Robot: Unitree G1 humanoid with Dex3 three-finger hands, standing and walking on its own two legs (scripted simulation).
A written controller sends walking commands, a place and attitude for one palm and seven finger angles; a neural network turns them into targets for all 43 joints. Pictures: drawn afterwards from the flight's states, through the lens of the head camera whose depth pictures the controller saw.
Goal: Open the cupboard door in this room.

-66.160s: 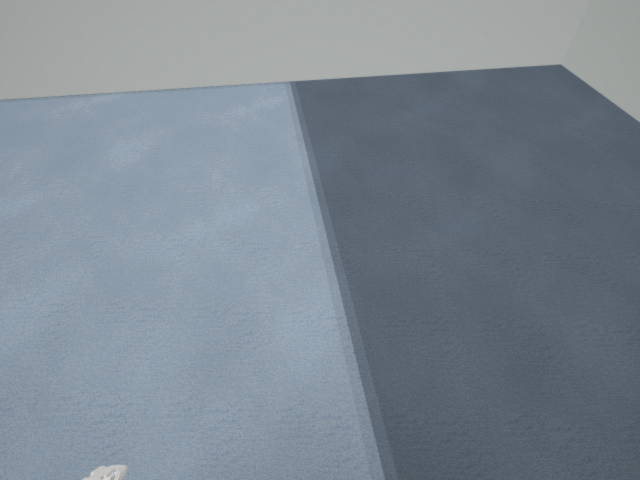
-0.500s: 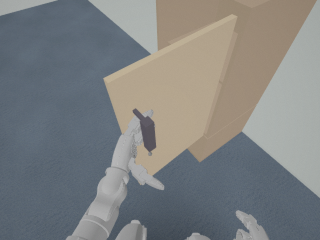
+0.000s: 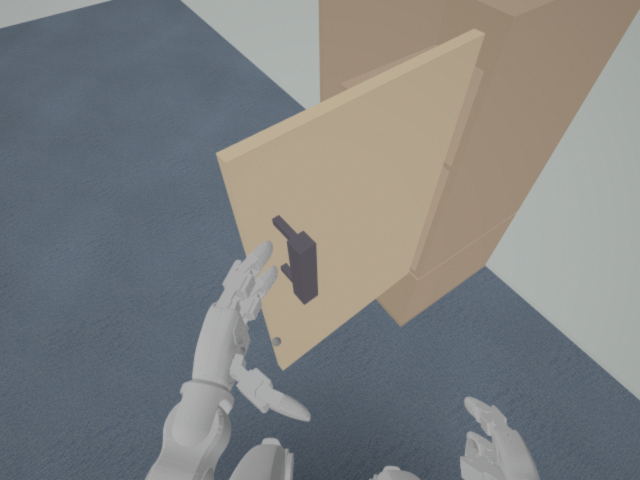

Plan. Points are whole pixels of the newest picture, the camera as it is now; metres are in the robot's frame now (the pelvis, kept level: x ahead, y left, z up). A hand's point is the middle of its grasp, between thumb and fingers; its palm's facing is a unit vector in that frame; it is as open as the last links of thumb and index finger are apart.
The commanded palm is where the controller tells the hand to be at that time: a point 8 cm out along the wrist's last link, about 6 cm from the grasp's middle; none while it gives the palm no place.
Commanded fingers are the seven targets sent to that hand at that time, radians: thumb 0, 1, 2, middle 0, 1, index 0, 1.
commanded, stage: slide the hand sideways off the handle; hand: left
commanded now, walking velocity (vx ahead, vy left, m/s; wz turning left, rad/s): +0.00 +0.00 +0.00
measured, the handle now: (293, 259) +0.38 +0.06 +0.06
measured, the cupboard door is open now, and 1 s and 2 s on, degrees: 94 94 94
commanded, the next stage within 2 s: draw the hand back to the body in 0.48 s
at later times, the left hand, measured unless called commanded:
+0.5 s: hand (226, 372) +0.23 +0.12 +0.05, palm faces -0.11 -0.99 -0.01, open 16.4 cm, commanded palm +0.22 +0.17 +0.05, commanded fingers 0.00 -0.50 0.30 -0.15 -0.30 -0.15 -0.30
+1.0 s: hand (169, 372) +0.21 +0.15 +0.11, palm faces -0.10 -0.99 -0.05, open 16.4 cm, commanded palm +0.19 +0.22 +0.13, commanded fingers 0.00 -0.43 0.33 -0.15 -0.30 -0.15 -0.30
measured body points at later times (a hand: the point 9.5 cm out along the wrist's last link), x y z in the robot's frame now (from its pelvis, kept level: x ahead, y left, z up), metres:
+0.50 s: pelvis +0.01 -0.01 -0.01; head +0.06 -0.02 +0.44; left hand +0.23 +0.17 +0.05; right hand +0.18 -0.25 -0.09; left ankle +0.05 +0.12 -0.66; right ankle -0.02 -0.11 -0.66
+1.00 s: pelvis +0.01 +0.00 +0.02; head +0.03 -0.01 +0.47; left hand +0.21 +0.21 +0.12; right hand +0.19 -0.23 -0.05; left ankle +0.05 +0.12 -0.66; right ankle -0.02 -0.11 -0.66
